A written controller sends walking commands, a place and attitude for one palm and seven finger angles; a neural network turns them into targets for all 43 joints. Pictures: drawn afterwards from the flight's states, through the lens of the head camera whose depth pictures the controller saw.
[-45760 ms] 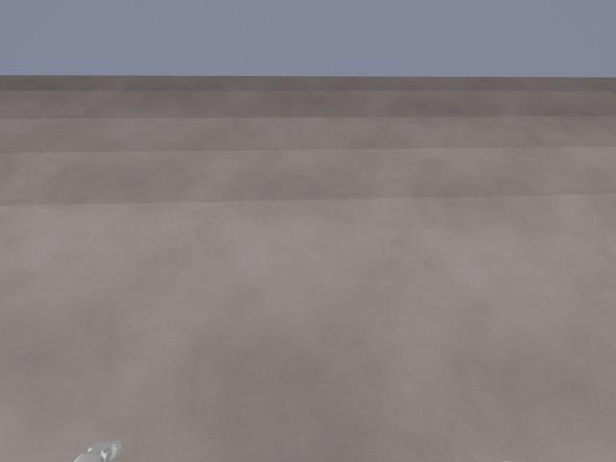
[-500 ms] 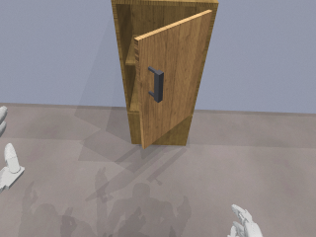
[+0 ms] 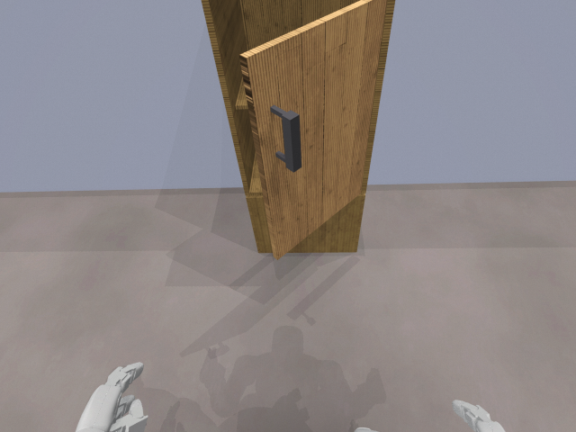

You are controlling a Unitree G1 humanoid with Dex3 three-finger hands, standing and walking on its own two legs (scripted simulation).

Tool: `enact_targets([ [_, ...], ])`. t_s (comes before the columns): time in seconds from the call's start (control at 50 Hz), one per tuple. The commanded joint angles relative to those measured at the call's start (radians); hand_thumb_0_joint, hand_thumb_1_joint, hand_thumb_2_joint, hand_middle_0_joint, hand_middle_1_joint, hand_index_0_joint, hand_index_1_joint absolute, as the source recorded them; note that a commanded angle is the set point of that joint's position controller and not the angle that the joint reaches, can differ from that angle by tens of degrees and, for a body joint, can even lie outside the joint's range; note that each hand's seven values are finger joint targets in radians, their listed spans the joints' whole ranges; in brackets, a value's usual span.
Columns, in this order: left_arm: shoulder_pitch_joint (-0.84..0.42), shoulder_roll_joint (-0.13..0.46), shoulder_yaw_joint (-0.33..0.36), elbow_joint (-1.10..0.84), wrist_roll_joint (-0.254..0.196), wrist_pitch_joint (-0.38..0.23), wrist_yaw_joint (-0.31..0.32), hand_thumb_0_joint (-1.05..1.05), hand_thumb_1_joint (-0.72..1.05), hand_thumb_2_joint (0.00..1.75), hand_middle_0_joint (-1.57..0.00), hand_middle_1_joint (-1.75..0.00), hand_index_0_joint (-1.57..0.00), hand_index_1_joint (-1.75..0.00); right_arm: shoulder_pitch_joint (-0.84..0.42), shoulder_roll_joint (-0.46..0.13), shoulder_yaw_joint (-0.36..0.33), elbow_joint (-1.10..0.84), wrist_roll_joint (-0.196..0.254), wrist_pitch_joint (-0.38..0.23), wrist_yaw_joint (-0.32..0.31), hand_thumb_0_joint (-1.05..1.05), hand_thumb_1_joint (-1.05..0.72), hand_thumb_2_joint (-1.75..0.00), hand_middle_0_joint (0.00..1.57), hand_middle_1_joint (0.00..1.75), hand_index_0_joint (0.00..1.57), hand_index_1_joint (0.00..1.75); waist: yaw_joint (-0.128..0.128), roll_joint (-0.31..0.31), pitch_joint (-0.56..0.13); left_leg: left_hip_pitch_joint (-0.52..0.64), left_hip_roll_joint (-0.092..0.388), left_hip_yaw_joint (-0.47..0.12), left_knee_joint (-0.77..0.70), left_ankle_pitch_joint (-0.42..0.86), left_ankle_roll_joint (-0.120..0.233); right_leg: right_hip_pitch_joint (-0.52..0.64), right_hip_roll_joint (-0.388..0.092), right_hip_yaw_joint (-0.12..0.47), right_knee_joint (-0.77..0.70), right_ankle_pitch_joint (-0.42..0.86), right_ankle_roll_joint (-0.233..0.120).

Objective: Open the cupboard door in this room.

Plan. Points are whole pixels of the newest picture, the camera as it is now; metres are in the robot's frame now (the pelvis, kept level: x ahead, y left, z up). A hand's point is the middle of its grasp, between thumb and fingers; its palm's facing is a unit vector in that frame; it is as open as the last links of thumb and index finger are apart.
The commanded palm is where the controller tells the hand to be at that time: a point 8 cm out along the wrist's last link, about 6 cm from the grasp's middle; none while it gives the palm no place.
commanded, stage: let the arm hang, fingers relaxed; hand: left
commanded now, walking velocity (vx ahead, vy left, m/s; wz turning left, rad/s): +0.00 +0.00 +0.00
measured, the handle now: (285, 138) +0.63 +0.02 +0.05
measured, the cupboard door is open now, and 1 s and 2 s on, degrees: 45 45 45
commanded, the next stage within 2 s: look to check the result in 0.90 s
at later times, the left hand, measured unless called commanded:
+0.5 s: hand out of the picture +0.04 +0.23 -0.14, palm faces +0.04 -0.93 -0.36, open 7.4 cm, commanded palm none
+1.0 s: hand out of the picture +0.12 +0.21 -0.14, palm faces +0.01 -0.95 -0.31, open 7.4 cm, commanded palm none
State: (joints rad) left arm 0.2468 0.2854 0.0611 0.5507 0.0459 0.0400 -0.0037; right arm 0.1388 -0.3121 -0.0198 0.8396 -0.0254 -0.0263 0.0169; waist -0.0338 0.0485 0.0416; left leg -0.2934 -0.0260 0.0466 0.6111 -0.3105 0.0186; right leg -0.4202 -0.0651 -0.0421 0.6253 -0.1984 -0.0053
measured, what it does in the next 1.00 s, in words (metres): stands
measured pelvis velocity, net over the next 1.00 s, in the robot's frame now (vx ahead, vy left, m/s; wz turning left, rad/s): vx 0.04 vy -0.02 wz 0.02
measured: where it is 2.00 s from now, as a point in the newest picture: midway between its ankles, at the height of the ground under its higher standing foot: outside the picture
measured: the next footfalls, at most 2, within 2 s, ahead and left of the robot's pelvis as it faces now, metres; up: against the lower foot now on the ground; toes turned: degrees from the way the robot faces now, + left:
none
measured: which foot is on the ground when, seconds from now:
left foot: down 0.00-1.00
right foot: down 0.00-1.00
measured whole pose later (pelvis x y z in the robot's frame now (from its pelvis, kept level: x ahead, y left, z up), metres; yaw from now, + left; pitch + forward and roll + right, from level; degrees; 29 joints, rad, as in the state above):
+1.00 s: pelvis +0.04 -0.02 +0.02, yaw +1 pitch -1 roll +1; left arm 0.07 0.28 0.03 1.13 0.02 -0.01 0.00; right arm 0.14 -0.31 -0.01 1.12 -0.03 0.00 0.00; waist -0.01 0.02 0.08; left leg -0.09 0.01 0.00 0.34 -0.22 -0.02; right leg -0.21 -0.02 -0.09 0.37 -0.14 -0.03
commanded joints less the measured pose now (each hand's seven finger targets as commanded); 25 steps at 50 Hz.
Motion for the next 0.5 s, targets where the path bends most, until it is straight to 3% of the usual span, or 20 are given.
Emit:
enact_targets([
  [0.0,-0.092,0.204,0.024,0.060,-0.010,-0.041,0.009,0.00,0.90,0.90,-0.20,-0.30,-0.20,-0.30,0.079,-0.118,-0.032,-0.015,-0.001,0.015,-0.014,0.00,-0.90,-0.90,0.20,0.30,0.20,0.30,-0.007,-0.210,-0.099,0.076,0.038,-0.066,-0.038,0.022,0.027,0.053,-0.138,0.187,-0.274,-0.177,-0.108],
  [0.04,-0.102,0.182,0.008,0.141,-0.017,-0.036,0.013,0.00,0.90,0.90,-0.20,-0.30,-0.20,-0.30,0.075,-0.109,-0.022,0.015,-0.005,0.019,-0.012,0.00,-0.90,-0.90,0.20,0.30,0.20,0.30,0.003,-0.018,-0.076,0.034,0.073,-0.117,-0.139,0.030,0.032,0.083,-0.083,0.143,-0.228,-0.215,-0.076],
  [0.06,-0.085,0.169,0.003,0.181,-0.021,-0.035,0.013,0.00,0.90,0.90,-0.20,-0.30,-0.20,-0.30,0.054,-0.113,-0.020,0.025,-0.008,0.018,-0.014,0.00,-0.90,-0.90,0.20,0.30,0.20,0.30,0.020,0.080,-0.055,-0.022,0.097,-0.150,-0.201,0.003,0.036,0.123,-0.055,0.123,-0.201,-0.193,-0.061],
  [0.1,-0.051,0.158,0.001,0.263,-0.023,-0.037,0.013,0.00,0.90,0.90,-0.20,-0.30,-0.20,-0.30,0.035,-0.112,-0.017,0.045,-0.008,0.021,-0.017,0.00,-0.90,-0.90,0.20,0.30,0.20,0.30,0.044,0.124,-0.048,-0.098,0.115,-0.169,-0.267,-0.083,0.034,0.212,-0.033,0.099,-0.185,-0.156,-0.048],
  [0.18,-0.034,0.147,0.008,0.369,-0.025,-0.046,0.014,0.00,0.90,0.90,-0.20,-0.30,-0.20,-0.30,0.096,-0.092,-0.023,0.102,-0.004,0.028,-0.023,0.00,-0.90,-0.90,0.20,0.30,0.20,0.30,0.043,0.080,-0.055,-0.076,0.088,-0.138,-0.248,-0.124,0.026,0.229,-0.056,0.117,-0.255,-0.205,-0.063],
  [0.22,-0.051,0.152,0.010,0.401,-0.026,-0.050,0.015,0.00,0.90,0.90,-0.20,-0.30,-0.20,-0.30,0.136,-0.094,-0.029,0.126,-0.001,0.031,-0.026,0.00,-0.90,-0.90,0.20,0.30,0.20,0.30,0.032,-0.001,-0.037,-0.039,0.087,-0.133,-0.230,-0.104,0.028,0.191,-0.065,0.127,-0.297,-0.243,-0.070],
  [0.26,-0.070,0.153,0.011,0.430,-0.027,-0.050,0.014,0.00,0.90,0.90,-0.20,-0.30,-0.20,-0.30,0.164,-0.087,-0.030,0.155,-0.002,0.032,-0.027,0.00,-0.90,-0.90,0.20,0.30,0.20,0.30,0.025,-0.040,-0.018,-0.024,0.085,-0.129,-0.227,-0.092,0.029,0.167,-0.074,0.127,-0.318,-0.268,-0.072],
  [0.48,-0.122,0.188,0.013,0.509,-0.030,-0.058,0.018,0.00,0.90,0.90,-0.20,-0.30,-0.20,-0.30,0.144,-0.114,-0.030,0.217,-0.001,0.021,-0.027,0.00,-0.90,-0.90,0.20,0.30,0.20,0.30,0.033,-0.075,0.006,0.003,0.108,-0.140,-0.288,0.001,0.029,0.216,-0.069,0.104,-0.322,-0.189,-0.063],
])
